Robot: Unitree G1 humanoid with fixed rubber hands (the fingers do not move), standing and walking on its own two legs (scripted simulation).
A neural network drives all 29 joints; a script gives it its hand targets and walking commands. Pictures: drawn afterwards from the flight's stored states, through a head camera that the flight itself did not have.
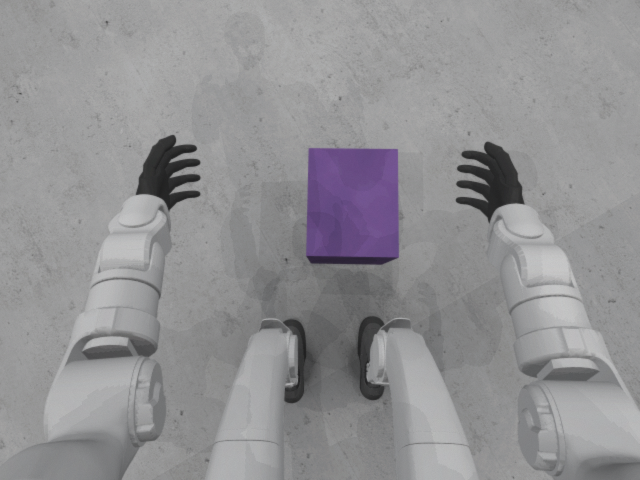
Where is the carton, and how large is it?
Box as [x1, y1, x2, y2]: [306, 148, 398, 264]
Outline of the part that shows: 309,148 306,255 310,262 381,264 398,257 397,149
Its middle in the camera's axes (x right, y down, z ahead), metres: +0.08 -0.05 +0.93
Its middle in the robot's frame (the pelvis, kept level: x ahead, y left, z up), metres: +0.48 -0.04 -0.55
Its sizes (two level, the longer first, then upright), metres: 0.231 0.190 0.249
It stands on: the floor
